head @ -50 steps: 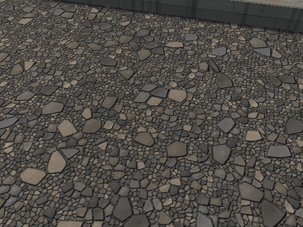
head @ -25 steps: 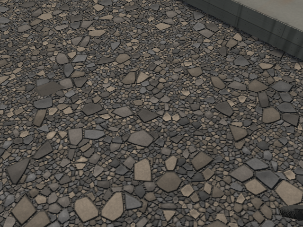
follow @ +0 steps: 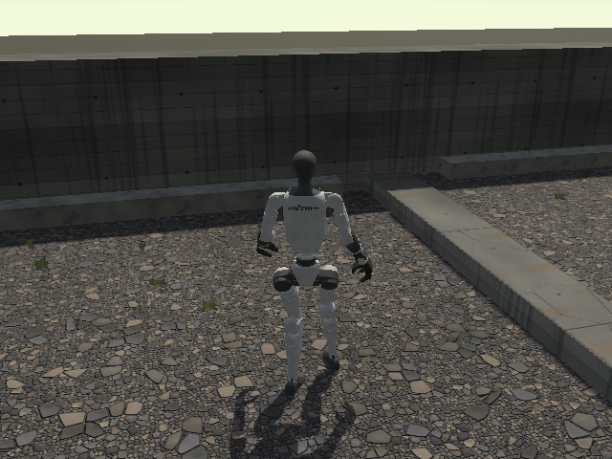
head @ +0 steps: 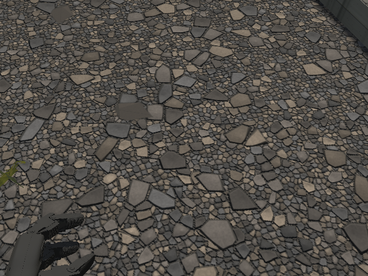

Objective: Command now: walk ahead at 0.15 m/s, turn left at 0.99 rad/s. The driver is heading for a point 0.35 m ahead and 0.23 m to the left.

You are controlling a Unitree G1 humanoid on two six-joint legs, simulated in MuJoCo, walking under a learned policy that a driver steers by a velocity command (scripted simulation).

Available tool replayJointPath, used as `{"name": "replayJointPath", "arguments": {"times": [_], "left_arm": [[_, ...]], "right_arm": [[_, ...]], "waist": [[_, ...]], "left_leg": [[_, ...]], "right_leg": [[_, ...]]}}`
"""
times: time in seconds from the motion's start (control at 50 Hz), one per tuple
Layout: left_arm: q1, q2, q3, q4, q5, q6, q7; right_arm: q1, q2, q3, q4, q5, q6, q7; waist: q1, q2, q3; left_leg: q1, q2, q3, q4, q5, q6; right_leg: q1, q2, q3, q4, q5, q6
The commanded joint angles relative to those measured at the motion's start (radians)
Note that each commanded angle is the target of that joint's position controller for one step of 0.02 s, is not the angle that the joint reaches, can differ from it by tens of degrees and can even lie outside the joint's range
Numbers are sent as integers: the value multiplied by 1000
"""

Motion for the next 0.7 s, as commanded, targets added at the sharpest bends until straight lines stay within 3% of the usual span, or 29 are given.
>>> {"name": "replayJointPath", "arguments": {"times": [0.02, 0.04, 0.06, 0.08, 0.1, 0.12, 0.16, 0.18, 0.2, 0.24, 0.28, 0.32, 0.34, 0.36, 0.38, 0.4, 0.42, 0.44, 0.46, 0.48, 0.5, 0.54, 0.56, 0.6, 0.7], "left_arm": [[158, 113, 54, -6, 6, -9, 2], [191, 143, 54, -19, 24, -3, 15], [223, 150, 52, -18, 50, 11, 16], [153, 148, 65, -38, 30, 21, 19], [126, 87, 51, -50, 30, 32, 25], [110, 69, 38, -55, 32, 49, 25], [53, 97, 39, -48, 31, 69, 24], [54, 102, 43, -37, 33, 73, 21], [62, 100, 46, -27, 31, 77, 17], [73, 97, 50, -11, 19, 81, 10], [102, 124, 62, 6, -9, 82, -2], [124, 160, 74, 24, -34, 81, -8], [118, 162, 74, 30, -38, 82, -8], [103, 145, 72, 28, -32, 80, -4], [66, 82, 55, 15, -23, 74, -2], [83, -49, 20, 0, -17, 55, -17], [22, 46, 44, -53, -49, 25, -20], [10, 95, 58, -50, -63, 7, -18], [43, 83, 49, -18, 62, 43, -41], [99, 90, 57, 16, 70, 63, -57], [139, 102, 63, 42, 64, 75, -70], [145, 88, 62, 58, 40, 90, -85], [122, 82, 58, 55, 33, 93, -87], [58, 68, 51, 41, 37, 91, -86], [-65, 61, 38, 3, 23, 71, -93]], "right_arm": [[-86, -38, -7, -96, -8, -11, 1], [-9, 44, 19, -104, -30, -15, 7], [141, -26, 11, -122, -8, -22, 31], [161, -125, -12, -87, -5, -20, 43], [63, -169, -27, -74, 1, -6, 37], [9, -163, -26, -71, -7, 13, 22], [-14, -103, -8, -90, -14, 26, 11], [-5, -67, 4, -88, -17, 20, 11], [3, -40, 14, -84, -19, 13, 11], [-1, -25, 25, -77, -28, 3, 15], [32, -36, 29, -62, -31, 0, 29], [105, -68, 20, -25, -30, -5, 48], [159, -64, 20, 8, -35, -10, 54], [228, -60, 22, 50, -49, -17, 55], [312, -51, 25, 92, -55, -31, 54], [281, -80, 30, 76, -46, -49, 46], [187, -185, 1, 24, -54, -72, 47], [100, -173, 1, 3, -58, -100, 37], [69, -147, 9, 5, -86, -84, 46], [60, -120, 16, 8, -83, -89, 54], [79, -103, 21, 19, -71, -99, 57], [136, -80, 26, 50, -56, -113, 64], [166, -83, 23, 62, -54, -116, 65], [226, -84, 18, 83, -50, -118, 62], [249, -120, 2, 100, -56, -123, 44]], "waist": [[117, 114, -209], [80, -59, -304], [4, -231, -436], [11, -204, -402], [56, -111, -299], [68, -33, -241], [45, -45, -131], [39, -62, -131], [41, -83, -151], [52, -117, -190], [53, -160, -237], [29, -208, -217], [-3, -197, -180], [-39, -165, -128], [-81, -30, -73], [-34, 235, -56], [-24, 210, 41], [16, 148, 109], [37, 145, 86], [60, 151, 75], [64, 146, 45], [57, 136, 26], [45, 125, 31], [17, 111, 42], [-22, 147, 73]], "left_leg": [[-85, 105, -132, 167, 158, -38], [-242, 30, -14, 429, -324, -84], [-368, 48, 31, 622, -443, -126], [-400, 145, 84, 757, -358, -176], [-424, 181, 121, 799, -263, -194], [-397, 194, 147, 808, -192, -201], [-316, 198, 196, 713, -134, -191], [-265, 195, 225, 634, -129, -184], [-226, 191, 247, 557, -142, -180], [-160, 208, 253, 413, -150, -170], [-51, 217, 281, 267, -140, -140], [93, 206, 335, 122, -108, -93], [191, 194, 375, 19, -44, -61], [289, 174, 410, -70, -40, -33], [403, 233, 293, -193, -122, 5], [417, 511, -110, -294, -396, 63], [267, 652, -451, -480, -669, 206], [231, 646, -430, -516, -596, 198], [165, 561, -281, -533, -524, 125], [135, 485, -160, -527, -375, 92], [109, 438, -74, -529, -297, 82], [117, 413, -5, -539, -227, 81], [146, 418, 10, -546, -207, 85], [182, 424, 7, -550, -161, 96], [196, 449, -12, -538, -109, 109]], "right_leg": [[455, -50, -24, -181, 223, -54], [696, -291, 174, -94, 535, -160], [807, -542, 485, -101, 543, -371], [730, -543, 539, -112, 352, -432], [629, -428, 385, -127, 152, -381], [521, -342, 271, -154, 26, -321], [318, -244, 120, -213, -11, -283], [285, -211, 58, -224, 9, -277], [293, -197, 22, -227, 39, -284], [327, -216, 8, -229, 38, -313], [294, -236, 35, -286, -320, -311], [196, -256, 53, -339, -577, -277], [115, -241, 27, -337, -646, -243], [13, -198, -28, -302, -671, -189], [-153, -127, -112, -71, -650, -128], [-329, -38, -246, 382, -564, -73], [-534, -64, -131, 462, -415, -93], [-559, -102, -85, 510, -281, -106], [-461, -106, -121, 463, -177, -89], [-364, -103, -162, 470, -121, -69], [-282, -104, -195, 486, -85, -57], [-233, -106, -213, 492, -48, -50], [-246, -109, -217, 473, -35, -49], [-242, -116, -225, 390, -12, -40], [-82, -100, -228, 116, -52, -47]]}}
